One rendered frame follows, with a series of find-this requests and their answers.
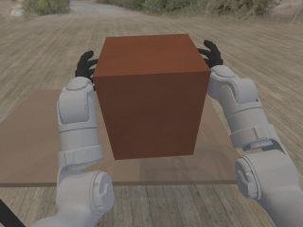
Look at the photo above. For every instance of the carton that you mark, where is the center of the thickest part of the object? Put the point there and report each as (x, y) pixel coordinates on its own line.
(151, 91)

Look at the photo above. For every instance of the robot left upper arm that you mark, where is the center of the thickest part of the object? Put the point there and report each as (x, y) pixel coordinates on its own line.
(82, 199)

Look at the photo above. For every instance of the table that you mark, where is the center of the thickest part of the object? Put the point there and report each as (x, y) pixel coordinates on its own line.
(30, 142)

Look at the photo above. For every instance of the robot right forearm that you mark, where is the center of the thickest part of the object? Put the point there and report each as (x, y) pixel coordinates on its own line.
(242, 108)

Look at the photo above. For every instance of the robot right hand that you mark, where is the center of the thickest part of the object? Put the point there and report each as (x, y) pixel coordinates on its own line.
(214, 55)

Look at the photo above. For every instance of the robot left hand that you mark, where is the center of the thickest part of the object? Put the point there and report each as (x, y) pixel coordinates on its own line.
(84, 65)

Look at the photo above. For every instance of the robot right upper arm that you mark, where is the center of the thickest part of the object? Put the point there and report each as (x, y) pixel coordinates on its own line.
(269, 177)

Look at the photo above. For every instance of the robot left forearm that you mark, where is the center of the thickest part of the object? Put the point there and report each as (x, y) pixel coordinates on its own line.
(77, 128)

